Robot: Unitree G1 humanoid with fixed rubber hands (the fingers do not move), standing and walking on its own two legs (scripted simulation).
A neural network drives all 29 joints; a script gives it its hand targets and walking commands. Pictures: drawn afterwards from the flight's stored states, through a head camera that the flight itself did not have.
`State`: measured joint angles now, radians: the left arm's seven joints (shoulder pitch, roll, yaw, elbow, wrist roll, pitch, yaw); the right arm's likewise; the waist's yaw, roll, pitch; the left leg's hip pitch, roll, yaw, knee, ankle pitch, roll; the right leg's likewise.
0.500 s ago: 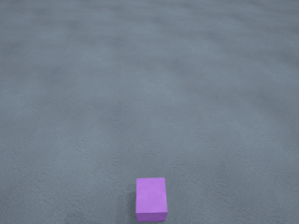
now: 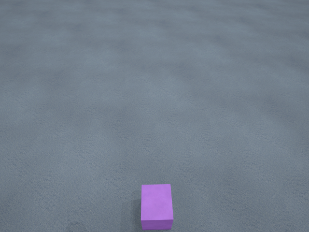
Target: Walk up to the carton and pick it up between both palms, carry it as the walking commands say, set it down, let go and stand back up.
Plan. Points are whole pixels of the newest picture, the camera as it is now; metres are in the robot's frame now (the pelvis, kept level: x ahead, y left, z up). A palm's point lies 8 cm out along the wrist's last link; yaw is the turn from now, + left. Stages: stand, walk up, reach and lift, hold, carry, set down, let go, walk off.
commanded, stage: stand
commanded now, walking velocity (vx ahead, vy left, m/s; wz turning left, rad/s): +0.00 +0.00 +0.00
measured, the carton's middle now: (156, 207) +0.42 +0.00 -0.67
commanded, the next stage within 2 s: reach and lift in 0.16 s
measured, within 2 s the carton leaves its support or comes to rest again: neither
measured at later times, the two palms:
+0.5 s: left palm (76, 231) +0.18 +0.24 -0.12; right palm out of the picture +0.16 -0.25 -0.12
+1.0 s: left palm (90, 212) +0.24 +0.22 -0.16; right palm (242, 207) +0.24 -0.26 -0.15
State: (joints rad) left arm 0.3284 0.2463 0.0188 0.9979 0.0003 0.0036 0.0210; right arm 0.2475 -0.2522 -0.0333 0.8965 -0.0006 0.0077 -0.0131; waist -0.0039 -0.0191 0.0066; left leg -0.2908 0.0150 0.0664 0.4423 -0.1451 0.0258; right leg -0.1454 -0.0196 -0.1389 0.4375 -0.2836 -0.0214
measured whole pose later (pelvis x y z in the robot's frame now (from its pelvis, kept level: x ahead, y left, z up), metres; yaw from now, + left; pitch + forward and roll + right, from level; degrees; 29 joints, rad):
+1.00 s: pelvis -0.05 -0.01 -0.06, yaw -3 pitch +15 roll +1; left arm -0.29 0.25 0.18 0.69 0.00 0.21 -0.03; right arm -0.36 -0.25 -0.05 0.71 0.00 0.22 -0.02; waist 0.01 -0.03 0.05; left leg -0.89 0.05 0.09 0.89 -0.26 0.01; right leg -0.82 0.00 -0.05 0.99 -0.44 -0.04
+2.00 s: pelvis -0.05 +0.00 -0.13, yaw -6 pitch +46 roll +1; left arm -1.02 0.23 0.44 0.93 0.00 0.04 0.01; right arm -1.09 -0.20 -0.15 0.86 0.01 0.09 -0.08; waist 0.04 -0.03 -0.04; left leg -1.63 0.04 0.04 1.08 -0.25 0.00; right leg -1.57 0.02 -0.01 1.19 -0.42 -0.03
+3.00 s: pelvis -0.11 +0.01 -0.37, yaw -6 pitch +39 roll +2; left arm -1.45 0.30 0.30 1.20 -0.02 -0.01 0.13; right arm -1.42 -0.26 -0.05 1.03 0.08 0.07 -0.15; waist 0.06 -0.03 0.35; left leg -2.26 0.06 0.03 1.99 -0.42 0.02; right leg -2.18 0.03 -0.01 2.12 -0.63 -0.02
